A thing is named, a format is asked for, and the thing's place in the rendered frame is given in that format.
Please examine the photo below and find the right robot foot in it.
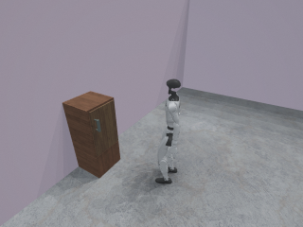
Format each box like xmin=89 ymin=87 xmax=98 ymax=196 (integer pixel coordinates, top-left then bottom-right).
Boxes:
xmin=168 ymin=166 xmax=178 ymax=173

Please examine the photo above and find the left robot forearm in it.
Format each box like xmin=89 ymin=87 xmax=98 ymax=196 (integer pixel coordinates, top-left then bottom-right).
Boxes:
xmin=171 ymin=124 xmax=180 ymax=147

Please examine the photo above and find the robot left hand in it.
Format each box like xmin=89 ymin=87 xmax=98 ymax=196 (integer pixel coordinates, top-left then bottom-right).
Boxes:
xmin=168 ymin=146 xmax=178 ymax=159

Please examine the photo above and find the cupboard door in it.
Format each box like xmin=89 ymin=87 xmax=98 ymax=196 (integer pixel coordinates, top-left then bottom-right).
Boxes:
xmin=89 ymin=100 xmax=118 ymax=156

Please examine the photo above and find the handle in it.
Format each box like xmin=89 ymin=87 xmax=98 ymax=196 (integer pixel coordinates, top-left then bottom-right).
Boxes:
xmin=94 ymin=119 xmax=101 ymax=132

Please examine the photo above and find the robot left upper arm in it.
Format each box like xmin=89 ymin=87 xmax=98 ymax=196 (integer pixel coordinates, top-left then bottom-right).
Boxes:
xmin=168 ymin=102 xmax=181 ymax=128

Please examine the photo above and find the robot right shin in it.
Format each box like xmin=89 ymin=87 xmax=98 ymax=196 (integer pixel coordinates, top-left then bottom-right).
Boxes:
xmin=165 ymin=154 xmax=174 ymax=170

